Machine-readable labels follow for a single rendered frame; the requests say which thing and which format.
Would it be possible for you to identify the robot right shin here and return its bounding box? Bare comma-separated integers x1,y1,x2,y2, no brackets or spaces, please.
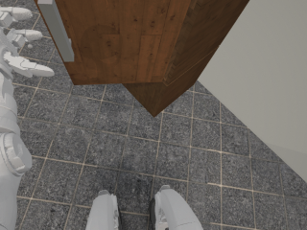
154,185,171,230

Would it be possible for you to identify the cupboard door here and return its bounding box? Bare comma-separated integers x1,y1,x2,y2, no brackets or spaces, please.
34,0,191,85

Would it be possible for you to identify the left robot upper arm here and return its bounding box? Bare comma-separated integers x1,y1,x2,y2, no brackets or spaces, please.
0,132,33,230

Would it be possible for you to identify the handle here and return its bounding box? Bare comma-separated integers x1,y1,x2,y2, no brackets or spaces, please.
37,0,75,62

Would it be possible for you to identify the robot right thigh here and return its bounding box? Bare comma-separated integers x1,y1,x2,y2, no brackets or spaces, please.
154,189,203,230

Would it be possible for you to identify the robot left hand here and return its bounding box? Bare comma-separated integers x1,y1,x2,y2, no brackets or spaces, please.
0,6,55,78

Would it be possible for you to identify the robot left forearm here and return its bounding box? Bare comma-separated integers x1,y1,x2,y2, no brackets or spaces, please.
0,63,21,138

